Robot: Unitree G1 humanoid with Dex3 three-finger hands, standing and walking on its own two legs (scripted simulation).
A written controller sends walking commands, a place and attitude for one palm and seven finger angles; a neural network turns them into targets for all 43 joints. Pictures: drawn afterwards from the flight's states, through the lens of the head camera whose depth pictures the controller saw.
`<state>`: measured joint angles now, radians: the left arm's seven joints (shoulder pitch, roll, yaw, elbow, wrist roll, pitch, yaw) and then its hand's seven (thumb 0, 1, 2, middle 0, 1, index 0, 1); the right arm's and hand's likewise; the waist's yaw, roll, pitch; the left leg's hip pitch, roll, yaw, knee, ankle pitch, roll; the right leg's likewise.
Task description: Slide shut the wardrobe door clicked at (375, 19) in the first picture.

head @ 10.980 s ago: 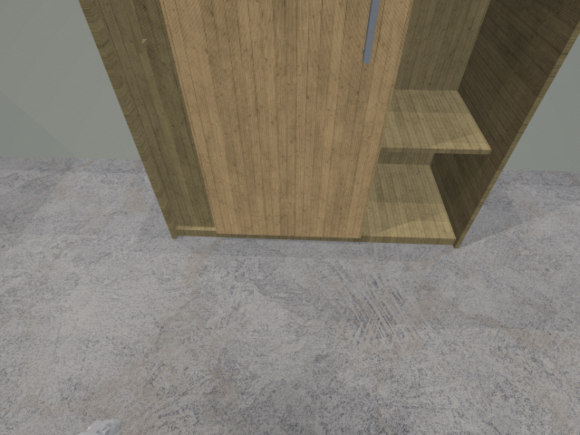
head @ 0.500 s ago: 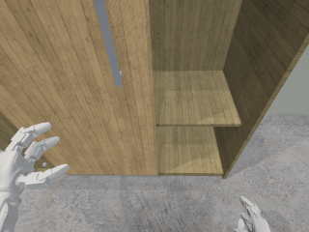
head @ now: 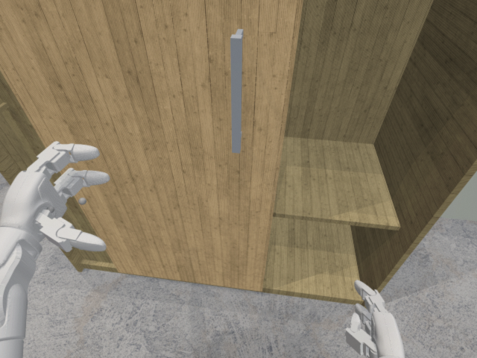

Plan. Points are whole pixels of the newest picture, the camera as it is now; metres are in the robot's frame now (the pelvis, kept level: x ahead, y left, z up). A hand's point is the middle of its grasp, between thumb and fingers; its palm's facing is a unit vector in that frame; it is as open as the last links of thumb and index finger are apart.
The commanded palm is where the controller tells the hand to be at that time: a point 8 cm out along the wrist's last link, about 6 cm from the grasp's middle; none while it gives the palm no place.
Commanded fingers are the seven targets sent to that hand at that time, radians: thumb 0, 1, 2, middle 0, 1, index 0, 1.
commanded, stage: raise the hand with hooked fingers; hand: left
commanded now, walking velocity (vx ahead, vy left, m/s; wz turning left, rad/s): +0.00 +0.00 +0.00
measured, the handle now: (237, 96) +0.54 +0.08 +0.20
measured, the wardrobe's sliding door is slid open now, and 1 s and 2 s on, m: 0.42 0.42 0.42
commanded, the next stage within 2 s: move the hooked fingers beside the handle in 0.72 s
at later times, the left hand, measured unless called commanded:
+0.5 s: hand (86, 190) +0.25 +0.24 +0.20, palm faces +0.08 -0.99 -0.06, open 14.0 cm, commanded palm +0.22 +0.29 +0.22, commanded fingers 0.00 -0.50 0.30 -0.30 -1.20 -0.30 -1.20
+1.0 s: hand (98, 173) +0.28 +0.24 +0.21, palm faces +0.14 -0.99 -0.03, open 14.0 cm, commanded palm +0.25 +0.27 +0.22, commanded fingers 0.00 -0.50 0.30 -0.30 -1.20 -0.30 -1.20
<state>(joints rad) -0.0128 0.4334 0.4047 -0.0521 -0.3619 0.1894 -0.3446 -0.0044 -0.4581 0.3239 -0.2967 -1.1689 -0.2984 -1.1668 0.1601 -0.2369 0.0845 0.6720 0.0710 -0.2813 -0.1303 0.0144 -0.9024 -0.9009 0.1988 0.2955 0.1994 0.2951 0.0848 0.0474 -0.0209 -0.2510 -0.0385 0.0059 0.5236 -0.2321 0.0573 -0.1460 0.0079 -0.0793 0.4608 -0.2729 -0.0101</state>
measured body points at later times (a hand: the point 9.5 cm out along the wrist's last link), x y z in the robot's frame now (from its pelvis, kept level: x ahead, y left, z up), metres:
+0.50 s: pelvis -0.02 -0.03 +0.00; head -0.06 -0.04 +0.45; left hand +0.24 +0.30 +0.21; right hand +0.18 -0.26 -0.06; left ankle +0.03 +0.07 -0.74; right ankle -0.01 -0.11 -0.74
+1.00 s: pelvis -0.01 -0.04 +0.00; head -0.05 -0.06 +0.45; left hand +0.26 +0.29 +0.21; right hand +0.19 -0.28 -0.07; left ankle +0.03 +0.07 -0.74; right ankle -0.01 -0.11 -0.74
